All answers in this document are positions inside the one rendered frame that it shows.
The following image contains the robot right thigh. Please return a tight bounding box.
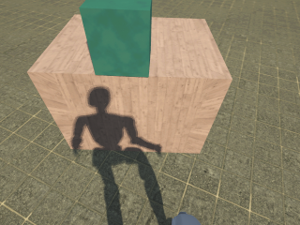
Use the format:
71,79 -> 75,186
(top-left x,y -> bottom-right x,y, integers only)
172,214 -> 202,225

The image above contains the pedestal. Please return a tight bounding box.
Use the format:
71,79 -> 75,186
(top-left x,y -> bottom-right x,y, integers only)
27,14 -> 233,154

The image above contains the carton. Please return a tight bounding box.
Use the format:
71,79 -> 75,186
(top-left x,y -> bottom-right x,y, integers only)
79,0 -> 152,78

